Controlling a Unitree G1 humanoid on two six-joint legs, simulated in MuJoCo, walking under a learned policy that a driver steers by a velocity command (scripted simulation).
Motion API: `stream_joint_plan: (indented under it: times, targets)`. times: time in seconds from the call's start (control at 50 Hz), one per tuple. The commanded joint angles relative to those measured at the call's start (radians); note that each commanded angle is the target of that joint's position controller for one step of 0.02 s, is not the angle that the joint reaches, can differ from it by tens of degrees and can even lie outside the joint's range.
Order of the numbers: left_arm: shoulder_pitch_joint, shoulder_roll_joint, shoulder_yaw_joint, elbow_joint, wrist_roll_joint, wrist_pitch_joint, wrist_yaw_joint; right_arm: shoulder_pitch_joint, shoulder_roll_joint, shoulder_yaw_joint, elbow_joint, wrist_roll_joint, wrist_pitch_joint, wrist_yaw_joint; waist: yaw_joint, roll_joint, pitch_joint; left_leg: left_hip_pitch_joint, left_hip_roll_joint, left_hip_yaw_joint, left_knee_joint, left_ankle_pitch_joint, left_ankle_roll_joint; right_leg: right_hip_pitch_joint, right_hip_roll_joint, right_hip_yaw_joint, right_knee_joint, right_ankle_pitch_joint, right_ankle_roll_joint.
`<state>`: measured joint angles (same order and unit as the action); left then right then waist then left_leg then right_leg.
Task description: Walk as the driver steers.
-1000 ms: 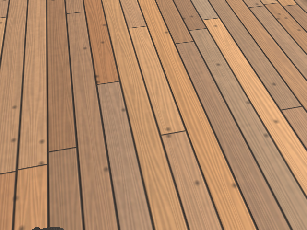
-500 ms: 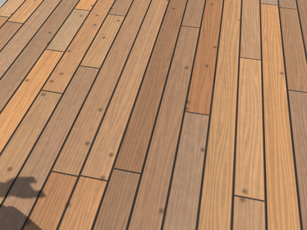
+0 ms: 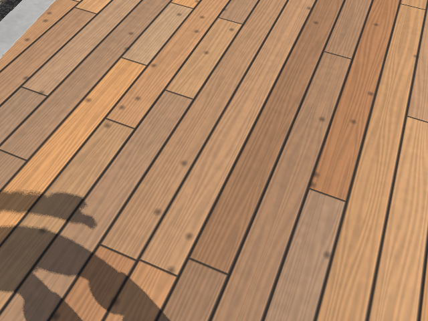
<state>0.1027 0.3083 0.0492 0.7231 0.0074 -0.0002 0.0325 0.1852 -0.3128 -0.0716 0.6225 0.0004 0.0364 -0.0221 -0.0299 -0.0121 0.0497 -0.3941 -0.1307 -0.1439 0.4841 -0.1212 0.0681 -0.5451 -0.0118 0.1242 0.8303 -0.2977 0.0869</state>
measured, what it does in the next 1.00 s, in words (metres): steps to the right, turning right: right foot, then right foot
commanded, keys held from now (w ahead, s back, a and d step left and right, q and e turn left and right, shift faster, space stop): no key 0.06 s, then e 0.94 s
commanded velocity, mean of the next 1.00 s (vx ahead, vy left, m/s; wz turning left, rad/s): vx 0.01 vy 0.00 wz -0.31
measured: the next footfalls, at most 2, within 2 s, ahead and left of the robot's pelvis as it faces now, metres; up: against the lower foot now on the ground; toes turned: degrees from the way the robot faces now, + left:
right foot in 0.12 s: +0.09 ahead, -0.16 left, +0.00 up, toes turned +6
right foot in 0.76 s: +0.06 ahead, -0.19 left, +0.00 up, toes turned -17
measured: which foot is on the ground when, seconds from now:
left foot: down 0.00-0.76, up 0.78-1.00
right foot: up 0.00-0.10, down 0.12-0.50, up 0.52-0.74, down 0.76-1.00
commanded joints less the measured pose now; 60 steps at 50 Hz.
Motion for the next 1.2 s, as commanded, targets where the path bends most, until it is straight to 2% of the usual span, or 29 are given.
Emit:
stream_joint_plan:
  times: [0.02, 0.06, 0.1, 0.12, 0.14, 0.16, 0.18, 0.24, 0.42, 0.48, 0.52, 0.54, 0.56, 0.58, 0.64, 0.7, 0.74, 0.76, 0.78, 0.8, 0.82, 0.84, 0.86, 0.88, 0.92, 1.0, 1.08, 1.12, 1.2]
  targets:
    - [0.026, 0.085, 0.022, -0.055, -0.005, -0.016, -0.006, -0.028, -0.142, -0.038, -0.073, -0.005, -0.005, -0.003, 0.006, 0.161, -0.166, 0.102, 0.255, -0.28, -0.132, -0.047, 0.15, 0.118, 0.007, -0.03, -0.075, 0.0, -0.006]
    - [0.033, 0.082, 0.022, -0.059, -0.006, -0.027, -0.015, -0.021, -0.129, -0.029, -0.067, -0.003, -0.001, 0.002, 0.008, 0.167, -0.168, 0.133, 0.262, -0.305, -0.092, 0.022, 0.143, 0.172, 0.012, -0.046, -0.177, -0.005, -0.028]
    - [0.08, 0.062, 0.016, -0.044, 0.008, -0.037, -0.029, -0.009, -0.066, -0.001, -0.048, -0.002, 0.0, 0.003, 0.043, 0.137, -0.168, 0.107, 0.224, -0.257, -0.037, 0.015, 0.079, 0.331, -0.025, -0.046, -0.427, 0.183, -0.071]
    - [0.068, 0.108, 0.017, -0.055, 0.032, -0.039, -0.03, 0.06, -0.014, 0.017, -0.028, -0.019, -0.007, 0.005, 0.0, 0.008, -0.175, 0.071, 0.152, -0.167, 0.065, -0.134, 0.011, 0.399, -0.166, 0.103, -0.493, 0.299, -0.121]
    - [-0.023, 0.118, 0.01, -0.06, 0.05, -0.035, -0.03, 0.131, -0.013, 0.013, -0.021, -0.024, -0.015, 0.009, -0.099, -0.172, -0.125, 0.067, 0.065, -0.034, 0.065, -0.287, -0.042, 0.313, -0.242, 0.208, -0.491, 0.37, -0.229]
    - [-0.054, 0.045, -0.007, -0.069, 0.042, -0.036, -0.034, 0.091, -0.051, 0.01, -0.012, -0.045, -0.022, 0.008, -0.069, -0.159, -0.113, 0.171, 0.113, -0.025, 0.012, -0.218, -0.076, 0.224, -0.224, 0.216, -0.509, 0.24, -0.252]
    - [-0.035, 0.042, -0.008, -0.063, 0.027, -0.037, -0.039, 0.031, -0.071, 0.002, -0.009, -0.044, -0.024, 0.009, -0.035, -0.124, -0.1, 0.208, 0.107, -0.02, -0.019, -0.138, -0.079, 0.221, -0.147, 0.153, -0.498, 0.113, -0.201]
    - [0.008, 0.128, 0.011, -0.049, 0.002, -0.04, -0.04, -0.036, -0.071, -0.003, -0.018, -0.035, -0.016, 0.004, -0.005, -0.139, -0.034, 0.228, 0.113, 0.001, -0.006, -0.08, -0.069, 0.167, -0.11, 0.154, -0.509, 0.009, -0.157]
    - [0.035, 0.15, 0.041, -0.119, -0.028, 0.01, -0.014, -0.016, -0.06, -0.029, -0.003, -0.012, -0.044, -0.005, 0.029, -0.059, -0.106, 0.189, 0.114, 0.075, 0.044, -0.041, -0.062, 0.247, -0.079, 0.255, -0.365, 0.288, -0.218]
    - [0.034, 0.129, 0.041, -0.146, -0.03, 0.019, -0.018, 0.012, -0.096, -0.048, 0.0, -0.014, -0.041, -0.004, 0.026, 0.059, -0.12, 0.288, 0.22, -0.013, -0.03, 0.036, 0.011, 0.13, 0.005, 0.159, -0.242, 0.177, -0.155]
    - [0.065, 0.105, 0.039, -0.151, -0.027, 0.023, -0.025, 0.027, -0.129, -0.055, 0.001, -0.021, -0.04, -0.011, 0.026, 0.226, -0.127, 0.35, 0.46, -0.219, -0.116, 0.241, 0.166, 0.008, 0.079, -0.005, 0.008, -0.147, -0.086]
    - [0.054, 0.142, 0.055, -0.154, -0.024, 0.025, -0.028, 0.028, -0.117, -0.048, -0.011, -0.022, -0.045, -0.018, 0.006, 0.215, -0.13, 0.344, 0.552, -0.277, -0.131, 0.354, 0.239, -0.043, 0.048, -0.029, 0.232, -0.331, -0.059]
    - [0.057, 0.158, 0.068, -0.151, -0.027, 0.029, -0.032, 0.01, -0.111, -0.041, -0.019, -0.019, -0.048, -0.023, 0.017, 0.133, -0.121, 0.316, 0.555, -0.24, -0.126, 0.384, 0.245, -0.058, 0.017, -0.022, 0.352, -0.335, -0.042]
    - [0.068, 0.135, 0.064, -0.145, -0.033, 0.038, -0.033, -0.033, -0.112, -0.04, -0.023, -0.01, -0.048, -0.026, 0.039, 0.092, -0.099, 0.294, 0.505, -0.155, -0.123, 0.337, 0.201, -0.057, -0.012, -0.023, 0.332, -0.289, -0.034]
    - [0.042, 0.071, 0.038, -0.161, -0.032, 0.048, -0.044, -0.071, -0.148, -0.051, -0.014, -0.006, -0.032, -0.025, 0.022, 0.137, -0.083, 0.255, 0.399, 0.036, -0.122, 0.326, 0.138, 0.031, -0.035, -0.108, 0.149, -0.168, -0.018]
    - [0.048, 0.091, 0.043, -0.181, -0.037, 0.047, -0.062, -0.057, -0.161, -0.058, -0.004, 0.004, -0.016, -0.018, 0.009, 0.179, -0.13, 0.266, 0.404, 0.101, -0.085, 0.326, 0.125, 0.156, -0.019, -0.165, -0.055, -0.102, -0.036]
    - [0.121, 0.1, 0.056, -0.162, -0.03, 0.051, -0.062, -0.06, -0.156, -0.055, 0.005, 0.026, -0.017, -0.012, 0.048, 0.151, -0.148, 0.234, 0.398, 0.144, -0.004, 0.23, 0.08, 0.28, 0.023, -0.216, -0.258, 0.058, -0.073]
    - [0.155, 0.123, 0.069, -0.154, -0.022, 0.051, -0.052, -0.011, -0.123, -0.048, 0.027, 0.028, -0.022, -0.008, 0.052, 0.087, -0.142, 0.161, 0.36, 0.196, 0.095, 0.094, 0.02, 0.376, 0.038, -0.176, -0.358, 0.15, -0.105]
    - [0.176, 0.231, 0.096, -0.173, -0.021, 0.047, -0.034, 0.021, -0.069, -0.034, 0.023, -0.01, -0.024, -0.003, 0.031, -0.169, -0.119, -0.071, 0.258, 0.292, 0.355, -0.245, -0.084, 0.514, -0.149, 0.123, -0.436, 0.471, -0.188]
    - [0.177, 0.311, 0.103, -0.207, 0.015, 0.027, -0.038, -0.093, -0.051, -0.019, -0.048, -0.034, -0.03, -0.009, 0.066, -0.328, -0.136, -0.289, 0.114, 0.187, 0.585, -0.583, -0.137, 0.5, -0.372, 0.475, -0.472, 0.652, -0.414]
    - [0.19, 0.259, 0.09, -0.204, 0.033, 0.005, -0.046, -0.138, -0.098, -0.033, -0.046, -0.016, -0.031, -0.015, 0.111, -0.184, -0.18, -0.297, 0.132, 0.075, 0.716, -0.573, -0.133, 0.489, -0.367, 0.452, -0.497, 0.557, -0.458]
    - [0.153, 0.229, 0.077, -0.194, 0.025, -0.009, -0.044, -0.13, -0.106, -0.037, -0.034, 0.0, -0.029, -0.018, 0.076, -0.141, -0.14, -0.299, 0.149, 0.056, 0.733, -0.485, -0.119, 0.455, -0.311, 0.362, -0.491, 0.469, -0.403]
    - [0.105, 0.202, 0.074, -0.194, 0.002, -0.01, -0.036, -0.103, -0.109, -0.043, -0.008, -0.005, -0.025, -0.026, 0.048, -0.084, -0.12, -0.299, 0.166, 0.053, 0.701, -0.396, -0.12, 0.443, -0.254, 0.298, -0.482, 0.384, -0.344]
    - [0.067, 0.178, 0.063, -0.199, -0.016, -0.004, -0.027, -0.098, -0.117, -0.046, 0.001, -0.011, -0.022, -0.031, 0.035, -0.09, -0.109, -0.287, 0.172, 0.049, 0.668, -0.334, -0.129, 0.424, -0.225, 0.264, -0.476, 0.386, -0.314]
    - [0.057, 0.164, 0.053, -0.203, -0.012, 0.008, -0.013, -0.075, -0.097, -0.043, 0.016, -0.01, -0.025, -0.023, 0.019, -0.104, -0.135, -0.21, 0.142, 0.064, 0.671, -0.259, -0.148, 0.386, -0.182, 0.221, -0.473, 0.448, -0.306]
    - [0.091, 0.166, 0.058, -0.196, -0.016, 0.017, 0.003, -0.111, -0.061, -0.026, 0.017, -0.001, -0.03, -0.016, 0.042, -0.099, -0.142, -0.196, 0.12, 0.054, 0.475, -0.215, -0.166, 0.435, -0.16, 0.241, -0.465, 0.384, -0.308]
    - [0.084, 0.177, 0.065, -0.199, -0.012, 0.028, 0.004, -0.125, -0.067, -0.023, 0.022, 0.004, -0.039, -0.005, 0.053, -0.132, -0.129, -0.116, 0.108, 0.044, 0.322, -0.228, -0.163, 0.401, -0.156, 0.3, -0.464, 0.275, -0.314]
    - [0.093, 0.163, 0.059, -0.196, -0.012, 0.03, -0.002, -0.115, -0.075, -0.022, 0.028, 0.011, -0.046, 0.005, 0.067, -0.138, -0.142, -0.05, 0.112, 0.064, 0.257, -0.226, -0.148, 0.365, -0.143, 0.323, -0.492, 0.04, -0.317]
    - [0.114, 0.133, 0.034, -0.161, -0.008, 0.022, -0.016, -0.079, -0.052, -0.007, 0.043, 0.019, -0.08, 0.034, 0.06, -0.151, -0.083, 0.111, 0.114, 0.139, 0.075, -0.199, -0.086, 0.267, -0.131, 0.335, -0.524, -0.292, -0.3]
